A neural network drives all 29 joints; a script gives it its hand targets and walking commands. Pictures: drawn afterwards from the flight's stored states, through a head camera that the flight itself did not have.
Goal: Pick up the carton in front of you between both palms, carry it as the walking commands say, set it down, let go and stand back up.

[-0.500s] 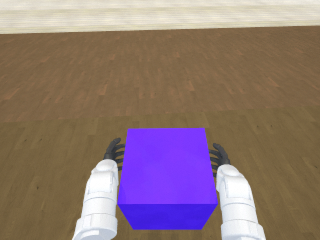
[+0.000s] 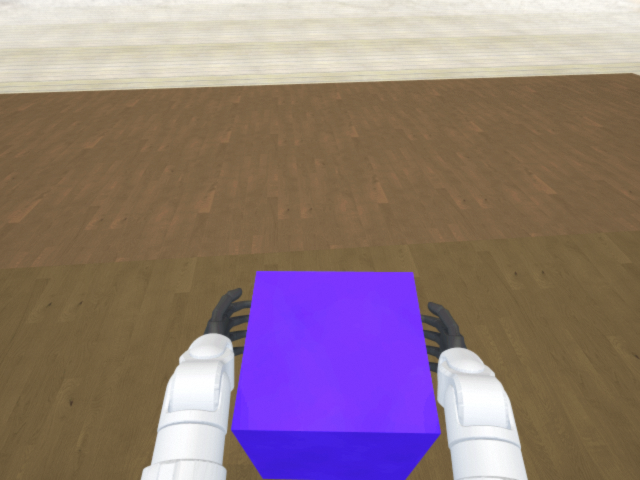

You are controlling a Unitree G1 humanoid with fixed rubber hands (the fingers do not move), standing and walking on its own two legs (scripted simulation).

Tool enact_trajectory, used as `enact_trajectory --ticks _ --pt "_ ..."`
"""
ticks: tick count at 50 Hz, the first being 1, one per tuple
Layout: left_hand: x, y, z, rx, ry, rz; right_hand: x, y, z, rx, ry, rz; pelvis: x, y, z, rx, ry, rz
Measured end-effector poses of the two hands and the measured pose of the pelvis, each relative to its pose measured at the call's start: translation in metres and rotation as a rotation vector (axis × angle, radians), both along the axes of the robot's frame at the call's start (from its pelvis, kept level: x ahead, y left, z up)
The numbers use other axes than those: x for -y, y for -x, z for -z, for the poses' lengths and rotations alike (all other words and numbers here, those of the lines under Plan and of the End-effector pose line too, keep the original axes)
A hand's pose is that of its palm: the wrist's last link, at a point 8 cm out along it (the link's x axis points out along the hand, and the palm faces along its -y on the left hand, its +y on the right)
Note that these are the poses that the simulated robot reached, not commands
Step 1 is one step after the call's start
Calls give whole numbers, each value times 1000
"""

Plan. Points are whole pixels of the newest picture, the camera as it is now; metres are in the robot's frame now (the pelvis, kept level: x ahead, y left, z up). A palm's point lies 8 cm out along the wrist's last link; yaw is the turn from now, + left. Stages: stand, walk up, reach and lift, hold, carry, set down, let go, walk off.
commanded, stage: hold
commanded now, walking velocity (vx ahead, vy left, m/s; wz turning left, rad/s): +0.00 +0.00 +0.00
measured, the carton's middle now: (333, 381) +0.28 +0.00 -0.04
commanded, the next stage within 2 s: carry in 0.58 s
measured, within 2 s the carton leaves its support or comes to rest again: neither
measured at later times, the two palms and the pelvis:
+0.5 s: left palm (210, 349) +0.27 +0.15 +0.05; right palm (450, 358) +0.27 -0.15 +0.05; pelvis -0.02 +0.00 +0.00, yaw +0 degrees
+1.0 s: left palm (209, 281) +0.36 +0.17 +0.08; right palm (426, 291) +0.35 -0.13 +0.07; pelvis +0.08 +0.03 -0.02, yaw -3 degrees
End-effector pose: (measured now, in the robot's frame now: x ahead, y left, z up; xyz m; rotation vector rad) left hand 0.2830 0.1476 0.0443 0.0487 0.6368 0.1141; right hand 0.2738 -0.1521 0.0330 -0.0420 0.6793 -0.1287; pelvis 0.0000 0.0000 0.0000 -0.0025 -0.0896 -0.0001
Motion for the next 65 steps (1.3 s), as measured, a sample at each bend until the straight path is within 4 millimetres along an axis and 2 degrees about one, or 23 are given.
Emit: enact_trajectory --ticks 8,20,30,34,38,42,47,51,55,60,63,65 --pt "-4 9 -9 7 12 -30 -4 2 -12 7 -1 -18 3 7 1 25 0 -3" --pt "-4 15 -5 -8 24 -27 -4 10 -9 -8 0 -6 1 21 3 46 0 0" --pt "-8 11 -9 11 50 -49 -8 2 -16 13 -19 4 -1 24 5 49 0 2" --pt "-9 5 -13 22 55 -47 -8 -2 -19 24 -20 9 -3 19 6 -15 2 -6" --pt "-10 -8 -20 37 41 -49 -10 -15 -21 38 -36 15 -6 8 11 -76 5 -5" --pt "-14 -25 -24 37 55 -54 -14 -31 -25 41 -29 10 -14 -13 17 -110 6 -19" --pt "-27 -56 -27 3 52 -43 -26 -63 -37 5 -27 24 -25 -51 20 -150 -11 28" --pt "-22 -90 -32 -25 76 -26 -22 -86 -38 -22 -47 73 -25 -83 17 -173 13 47" --pt "-17 -118 -31 -30 105 -56 -18 -114 -35 -26 -65 82 -21 -121 18 -184 20 -11" --pt "-36 -152 -33 -70 96 -99 -35 -165 -42 -70 -60 37 -26 -172 7 -197 -28 -16" --pt "-50 -184 -34 -62 108 -121 -50 -203 -44 -63 -53 15 -36 -206 9 -194 -36 0" --pt "-57 -211 -31 -38 109 -114 -57 -228 -42 -37 -58 25 -45 -231 18 -178 -33 24"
